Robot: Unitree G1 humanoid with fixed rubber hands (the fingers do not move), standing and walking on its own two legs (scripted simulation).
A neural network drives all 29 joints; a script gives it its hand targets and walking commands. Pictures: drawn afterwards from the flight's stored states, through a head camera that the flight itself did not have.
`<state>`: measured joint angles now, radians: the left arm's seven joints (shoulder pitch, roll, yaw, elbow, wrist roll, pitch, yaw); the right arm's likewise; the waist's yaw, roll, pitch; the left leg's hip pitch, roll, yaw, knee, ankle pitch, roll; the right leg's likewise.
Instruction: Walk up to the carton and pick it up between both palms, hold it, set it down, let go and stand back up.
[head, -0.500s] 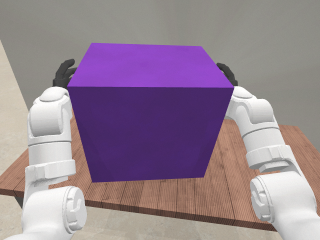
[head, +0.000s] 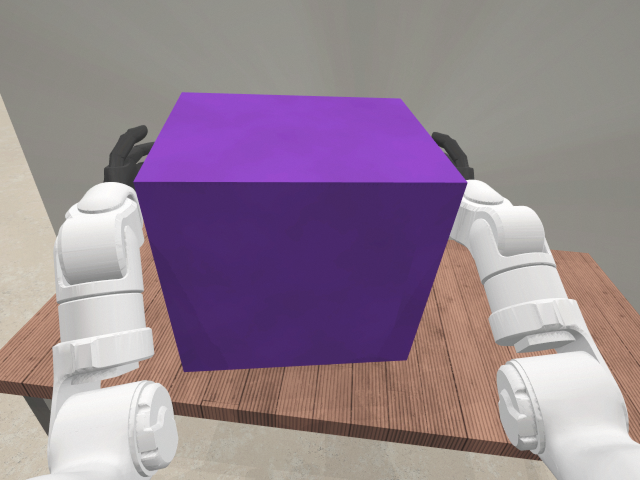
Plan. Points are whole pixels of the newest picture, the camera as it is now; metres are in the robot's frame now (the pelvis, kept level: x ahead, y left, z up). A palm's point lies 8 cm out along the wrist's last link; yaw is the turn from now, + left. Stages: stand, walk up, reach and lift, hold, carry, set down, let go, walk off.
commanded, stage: hold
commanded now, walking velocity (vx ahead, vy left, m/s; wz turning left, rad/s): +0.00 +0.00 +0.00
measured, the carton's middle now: (296, 229) +0.38 +0.01 +0.20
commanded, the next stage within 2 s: none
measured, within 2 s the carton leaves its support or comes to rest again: neither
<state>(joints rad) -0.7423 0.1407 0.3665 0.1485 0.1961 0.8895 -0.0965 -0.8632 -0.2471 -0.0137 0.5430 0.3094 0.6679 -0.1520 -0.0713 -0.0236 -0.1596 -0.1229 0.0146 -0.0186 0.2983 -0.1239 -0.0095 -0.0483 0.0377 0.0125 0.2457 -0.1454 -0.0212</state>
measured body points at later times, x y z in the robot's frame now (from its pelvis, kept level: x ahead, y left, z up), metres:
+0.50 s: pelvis +0.00 +0.00 +0.00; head -0.08 +0.02 +0.44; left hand +0.37 +0.20 +0.27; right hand +0.38 -0.18 +0.27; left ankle +0.03 +0.12 -0.75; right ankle +0.00 -0.11 -0.75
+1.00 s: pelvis +0.00 +0.00 +0.00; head -0.08 +0.02 +0.44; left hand +0.37 +0.21 +0.27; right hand +0.38 -0.18 +0.27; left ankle +0.03 +0.12 -0.75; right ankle +0.00 -0.11 -0.75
